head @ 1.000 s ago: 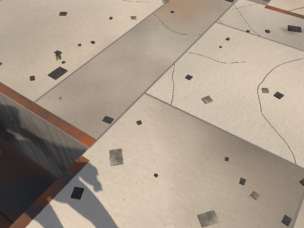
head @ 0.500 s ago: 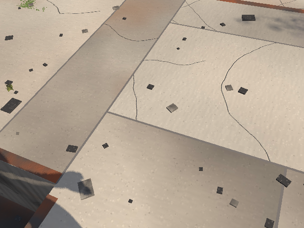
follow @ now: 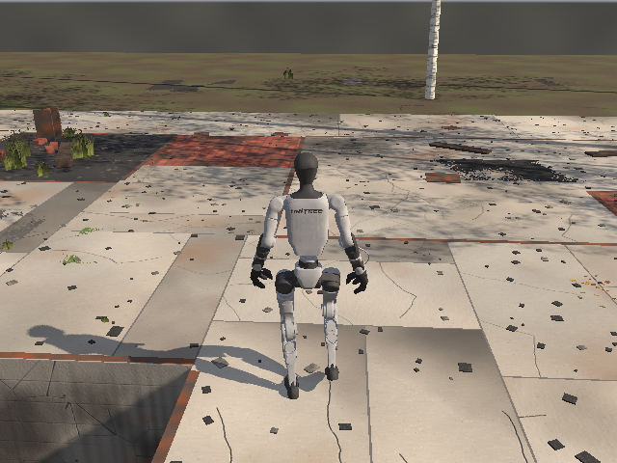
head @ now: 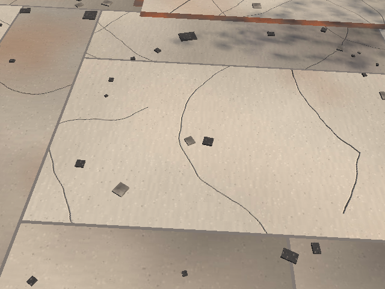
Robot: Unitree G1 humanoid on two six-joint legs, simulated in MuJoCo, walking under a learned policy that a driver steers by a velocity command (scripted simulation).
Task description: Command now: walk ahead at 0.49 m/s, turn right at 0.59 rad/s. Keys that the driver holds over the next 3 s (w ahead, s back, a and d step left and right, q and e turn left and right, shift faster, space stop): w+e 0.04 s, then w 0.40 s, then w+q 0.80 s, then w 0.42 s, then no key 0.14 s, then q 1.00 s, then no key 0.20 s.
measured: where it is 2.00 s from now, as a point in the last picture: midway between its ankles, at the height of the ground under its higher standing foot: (175, 161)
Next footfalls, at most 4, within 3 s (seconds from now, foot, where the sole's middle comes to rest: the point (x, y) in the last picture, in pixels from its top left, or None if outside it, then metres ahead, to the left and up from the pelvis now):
0.28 right None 0.30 -0.13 -0.78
0.82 left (185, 253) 0.61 0.02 -0.78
1.36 right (205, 176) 0.95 -0.07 -0.78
1.86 left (144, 147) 1.10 0.20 -0.78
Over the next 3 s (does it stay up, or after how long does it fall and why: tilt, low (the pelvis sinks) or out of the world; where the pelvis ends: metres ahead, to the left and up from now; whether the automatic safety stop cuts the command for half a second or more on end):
stays up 1.00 0.09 0.00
